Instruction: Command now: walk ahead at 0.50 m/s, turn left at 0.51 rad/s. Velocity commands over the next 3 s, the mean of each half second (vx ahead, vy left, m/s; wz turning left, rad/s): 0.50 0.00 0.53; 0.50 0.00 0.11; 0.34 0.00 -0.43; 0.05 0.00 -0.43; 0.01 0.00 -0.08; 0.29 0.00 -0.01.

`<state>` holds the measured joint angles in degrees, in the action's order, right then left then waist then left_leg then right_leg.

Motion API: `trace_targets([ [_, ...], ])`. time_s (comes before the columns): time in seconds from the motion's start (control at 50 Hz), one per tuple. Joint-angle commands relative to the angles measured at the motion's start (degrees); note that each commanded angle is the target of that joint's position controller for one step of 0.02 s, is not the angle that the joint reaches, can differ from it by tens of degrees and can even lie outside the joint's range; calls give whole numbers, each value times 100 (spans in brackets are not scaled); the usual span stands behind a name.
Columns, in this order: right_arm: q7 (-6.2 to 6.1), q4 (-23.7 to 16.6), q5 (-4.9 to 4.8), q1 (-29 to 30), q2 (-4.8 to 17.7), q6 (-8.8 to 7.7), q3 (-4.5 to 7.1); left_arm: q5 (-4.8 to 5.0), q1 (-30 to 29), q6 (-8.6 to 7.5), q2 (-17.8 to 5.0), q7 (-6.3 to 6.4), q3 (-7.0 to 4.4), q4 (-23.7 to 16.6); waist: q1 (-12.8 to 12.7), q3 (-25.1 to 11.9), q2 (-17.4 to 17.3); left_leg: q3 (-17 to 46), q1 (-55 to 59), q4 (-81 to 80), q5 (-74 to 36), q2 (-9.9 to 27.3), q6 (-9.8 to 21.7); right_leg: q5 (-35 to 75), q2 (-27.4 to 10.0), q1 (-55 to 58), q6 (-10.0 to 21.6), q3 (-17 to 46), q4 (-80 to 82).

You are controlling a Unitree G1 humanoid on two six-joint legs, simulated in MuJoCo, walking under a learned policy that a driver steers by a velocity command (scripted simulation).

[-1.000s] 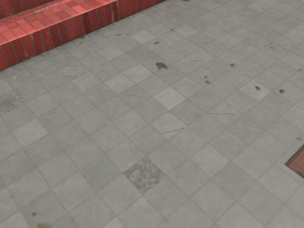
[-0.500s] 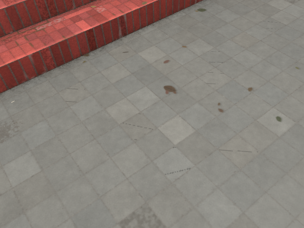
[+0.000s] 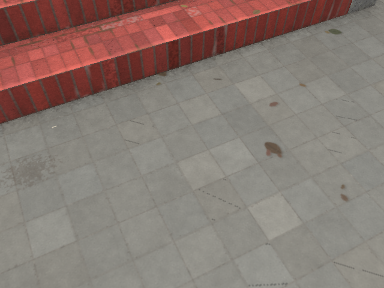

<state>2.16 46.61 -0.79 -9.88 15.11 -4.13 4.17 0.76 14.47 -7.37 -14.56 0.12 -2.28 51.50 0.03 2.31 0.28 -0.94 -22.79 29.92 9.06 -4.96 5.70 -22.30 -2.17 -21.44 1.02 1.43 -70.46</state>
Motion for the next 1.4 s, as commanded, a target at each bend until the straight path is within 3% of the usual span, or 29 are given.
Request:
trace_targets([
  [0.02, -47, -406, 48, -167, 496, -53, 95, -96, -118, -80, -740, 52, -234, -582, -98, -582, -61, 2167, 1463, -1650, -1075, 1499, 1134, 456, -497, -1457, -26, 342, 301],
  [0.12, -226, -387, -8, -587, 869, -65, 197, -186, -757, 104, -495, 119, -213, -945, -3, -289, -281, 1590, 773, -1837, -1561, 1162, 1051, 1613, -312, -1445, -397, 124, 1983],
  [0.2, -291, -337, -58, -946, 860, 6, 197, -108, -1579, 51, -349, 39, -147, -1214, 334, -239, -500, 1558, 805, -1663, -872, 943, 724, 2748, 55, -1036, -372, 100, 3605],
  [0.26, -308, -274, -89, -1173, 852, 52, 198, -51, -1916, -13, -490, -41, -168, -1404, 446, -229, -550, 1995, 1237, -1341, -657, 1132, 675, 2674, 172, -946, -309, 227, 4081],
  [0.32, -358, -316, -68, -1136, 879, 111, 218, -32, -1797, -113, -701, -109, -235, -1455, 292, -278, -678, 2508, 1688, -833, -717, 1317, 586, 2028, 227, -632, -143, 322, 4411],
  [0.36, -351, -435, -48, -925, 735, 132, 172, -73, -928, -169, -901, -71, -346, -1254, -175, -671, -739, 2453, 1541, -73, -1253, 1003, 373, 1977, 190, 658, 134, 217, 4739],
  [0.38, -312, -569, 21, -801, 456, 102, 63, -166, -60, -179, -1184, -25, -432, -1160, -584, -1404, -372, 2049, 876, 1300, -905, 682, 171, 1903, -596, 2143, 503, 867, 4534],
  [0.4, -306, -657, -86, -1619, 83, 34, -55, -252, 724, -105, -1672, -3, -565, -996, -415, -2294, 1240, 1212, -1107, 3228, 1171, -147, -277, 1239, -1927, 4332, 1462, 3141, 4675],
  [0.42, -307, -585, -153, -1813, 442, -2, -39, -98, 806, -62, -1284, -49, -491, -909, -395, -2243, 1675, 1231, -2067, 4210, 2433, 125, -343, 87, -2310, 4413, 1651, 4451, 5141],
  [0.44, -300, -541, -155, -1363, 854, 13, 65, -53, 524, -34, -828, -54, -370, -988, -501, -1378, 915, 1303, -2331, 4546, 1964, 379, -368, -208, -2029, 3659, 1380, 3710, 5275],
  [0.46, -302, -609, -89, -939, 839, 34, 66, -91, 226, 18, -681, -65, -306, -1024, -441, -847, 395, 1064, -2194, 4488, 1515, 585, -390, 216, -1736, 2862, 1169, 2878, 5363],
  [0.5, -266, -726, 5, -593, 655, 32, 79, -150, -112, 46, -497, -103, -214, -964, -170, -254, 335, 935, -1827, 3858, 1074, 866, -375, 1192, -1252, 1723, 1040, 1931, 5699],
  [0.56, -221, -746, -6, -658, 354, 68, 11, -84, -67, 2, -601, -143, -241, -823, -13, -251, 545, 626, -1502, 3175, 839, 996, -416, 1978, -1063, 1313, 1158, 1293, 6022],
  [0.64, -178, -965, 48, 42, 201, 7, -94, -23, 116, 43, -909, -100, -319, -673, -162, -230, 385, 402, -1476, 1779, -184, 1110, -487, 2547, -1022, 1361, 1166, 734, 6208],
  [0.78, -38, -1299, -55, 1112, 319, -66, -98, 92, 712, 213, -1112, -81, -328, -339, -462, 5, 508, 145, -987, 280, -631, 824, -379, 2337, -1187, 1811, 931, 490, 5963],
  [0.82, -12, -1312, -46, 1001, 442, -89, -52, 111, 683, 275, -1203, -60, -348, -282, -284, -49, 560, 63, -607, 3, -335, 722, -223, 2727, -1292, 1999, 824, 496, 5670],
  [0.86, -66, -961, 23, -138, 797, -88, 152, 107, 618, 317, -1120, -29, -298, -276, 319, -724, 390, -136, 1164, -330, -398, 482, 41, 4081, -903, 1732, 569, 69, 4299],
  [0.88, -137, -771, 92, -1198, 1217, -70, 289, -20, 547, 294, -854, -12, -173, -425, 752, -1521, -148, 901, 2802, -181, -584, 1425, 413, 3095, -591, 693, 318, -236, 2627],
  [0.9, -145, -702, 124, -1531, 1706, -29, 378, -44, 1120, 179, -202, -35, 37, -553, 508, -2118, -1657, 3401, 4530, -701, 262, 2767, 1267, -394, 343, -1601, -22, -327, 607],
  [0.92, -134, -685, 76, -1634, 1194, -31, 254, 83, 921, 95, -708, -55, -83, -459, 708, -2099, -1215, 3978, 4346, -1100, 908, 2818, 1257, -1090, 187, -2254, 31, 458, -203],
  [0.94, -130, -704, 59, -1288, 965, -59, 163, 200, 498, 66, -981, -71, -170, -604, 636, -1328, -925, 3150, 3692, -1192, 724, 2641, 1014, -625, -56, -2549, 106, 490, -333],
  [0.96, -118, -739, 71, -888, 788, -76, 101, 172, 258, 90, -933, -53, -168, -638, 450, -955, -606, 2459, 2973, -1328, 324, 2385, 848, -128, -298, -2352, 100, 371, -102],
  [1.0, -78, -731, 128, -382, 492, -148, 25, 72, 256, 227, -816, -36, -210, -613, 93, -505, -631, 1624, 1934, -1756, -211, 2039, 676, 461, -558, -1820, 42, 425, 359],
  [1.08, -112, -495, 176, -338, 590, -302, 102, 82, 237, 451, -518, -19, -198, -635, -96, -218, -433, 704, 1431, -2210, -1077, 1971, 666, 1183, -535, -1784, -97, 569, 724],
  [1.22, -315, -217, 147, -453, 816, -209, 136, -54, -930, 407, -267, -192, -110, -1095, 205, 168, -290, -700, 1534, -2061, -2510, 1722, 302, 2913, -281, -1572, -83, -21, 2889],
  [1.3, -414, -97, 32, -668, 1050, 11, 195, -54, -1215, 434, -364, -372, -146, -1462, 267, -11, -457, -864, 2268, -1320, -3500, 1950, 165, 2330, -77, -1412, 83, -365, 3431],
  [1.36, -526, -207, -49, -431, 1209, 196, 259, -62, -310, 425, -795, -437, -355, -1397, -263, -567, -579, -910, 2480, 201, -4694, 1891, -83, 1656, 394, -352, 408, -640, 3801],
  [1.38, -533, -253, -59, -394, 1124, 216, 224, -77, 343, 403, -1066, -362, -494, -1239, -607, -908, -341, -1031, 2139, 1345, -4114, 1579, -319, 2405, 549, 623, 590, -565, 4404],
  [1.4, -494, -382, 171, -738, 751, 165, 87, -100, 643, 432, -1612, -206, -618, -1238, -526, -1460, 678, -1033, 677, 3108, -1207, 1144, -670, 4987, -495, 2251, 989, 812, 4112],
])
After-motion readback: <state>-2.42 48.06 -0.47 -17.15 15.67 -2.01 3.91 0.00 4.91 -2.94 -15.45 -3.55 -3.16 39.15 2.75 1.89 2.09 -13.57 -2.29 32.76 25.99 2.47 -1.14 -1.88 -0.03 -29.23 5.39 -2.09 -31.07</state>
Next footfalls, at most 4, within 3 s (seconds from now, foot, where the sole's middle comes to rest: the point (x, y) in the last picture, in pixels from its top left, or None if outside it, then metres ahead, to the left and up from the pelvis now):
0.38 right None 0.40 -0.11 -0.77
0.88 left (136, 256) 0.56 0.22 -0.77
1.40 right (183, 179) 0.88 0.06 -0.77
1.86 left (127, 179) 0.88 0.28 -0.77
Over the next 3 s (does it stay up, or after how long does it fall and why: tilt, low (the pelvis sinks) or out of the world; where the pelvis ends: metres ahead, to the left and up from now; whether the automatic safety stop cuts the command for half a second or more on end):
stays up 0.92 0.16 0.02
